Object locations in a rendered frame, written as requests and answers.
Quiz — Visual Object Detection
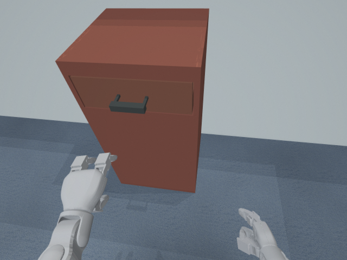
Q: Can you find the robot right hand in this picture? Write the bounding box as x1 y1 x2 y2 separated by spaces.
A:
237 208 278 258

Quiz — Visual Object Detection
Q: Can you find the drawer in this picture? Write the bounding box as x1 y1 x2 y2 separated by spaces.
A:
70 76 194 115

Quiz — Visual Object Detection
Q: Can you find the cabinet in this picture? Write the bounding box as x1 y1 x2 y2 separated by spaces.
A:
55 8 209 193

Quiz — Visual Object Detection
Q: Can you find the robot left forearm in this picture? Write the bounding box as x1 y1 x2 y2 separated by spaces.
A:
38 209 94 260

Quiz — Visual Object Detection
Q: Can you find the robot left hand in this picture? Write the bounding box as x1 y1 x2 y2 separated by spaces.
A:
61 153 117 213

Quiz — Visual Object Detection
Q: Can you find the robot right forearm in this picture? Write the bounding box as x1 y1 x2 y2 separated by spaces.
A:
259 245 289 260

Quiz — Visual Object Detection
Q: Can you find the handle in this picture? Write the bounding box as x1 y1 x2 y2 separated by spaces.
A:
109 94 149 114

